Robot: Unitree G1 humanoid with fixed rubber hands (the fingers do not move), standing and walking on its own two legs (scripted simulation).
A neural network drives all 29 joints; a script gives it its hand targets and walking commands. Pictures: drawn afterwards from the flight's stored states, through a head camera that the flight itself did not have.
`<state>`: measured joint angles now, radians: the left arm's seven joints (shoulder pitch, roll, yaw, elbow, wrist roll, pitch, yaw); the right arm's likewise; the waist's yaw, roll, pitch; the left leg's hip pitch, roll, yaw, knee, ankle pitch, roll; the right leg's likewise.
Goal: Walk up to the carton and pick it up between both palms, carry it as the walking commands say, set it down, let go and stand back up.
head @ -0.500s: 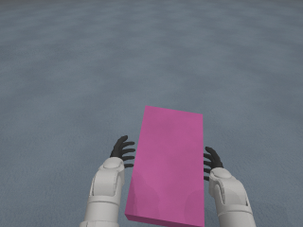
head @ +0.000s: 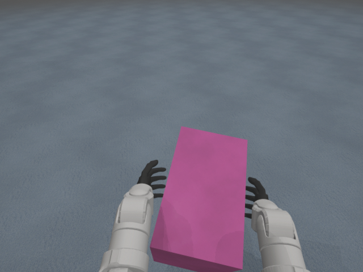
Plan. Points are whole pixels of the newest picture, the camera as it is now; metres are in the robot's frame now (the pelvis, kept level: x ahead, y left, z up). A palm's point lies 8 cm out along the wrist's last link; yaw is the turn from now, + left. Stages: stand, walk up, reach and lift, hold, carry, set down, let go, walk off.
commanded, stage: hold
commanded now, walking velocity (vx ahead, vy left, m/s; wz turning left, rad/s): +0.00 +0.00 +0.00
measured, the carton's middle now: (198, 203) +0.36 -0.01 -0.04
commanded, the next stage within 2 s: set down in 0.04 s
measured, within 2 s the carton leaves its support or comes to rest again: neither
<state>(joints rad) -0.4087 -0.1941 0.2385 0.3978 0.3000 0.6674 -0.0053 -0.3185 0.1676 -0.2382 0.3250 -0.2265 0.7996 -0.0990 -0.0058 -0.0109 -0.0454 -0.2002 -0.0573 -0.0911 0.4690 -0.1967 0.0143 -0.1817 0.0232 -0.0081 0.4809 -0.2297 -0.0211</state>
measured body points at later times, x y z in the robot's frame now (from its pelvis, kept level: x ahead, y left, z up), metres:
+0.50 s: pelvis -0.01 +0.01 +0.00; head -0.03 +0.02 +0.45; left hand +0.31 +0.13 +0.01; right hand +0.28 -0.14 -0.01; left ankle +0.04 +0.11 -0.74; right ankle +0.02 -0.10 -0.74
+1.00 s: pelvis -0.02 +0.01 -0.02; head +0.14 +0.01 +0.40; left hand +0.34 +0.12 -0.10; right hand +0.33 -0.14 -0.11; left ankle +0.04 +0.11 -0.74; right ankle +0.02 -0.10 -0.74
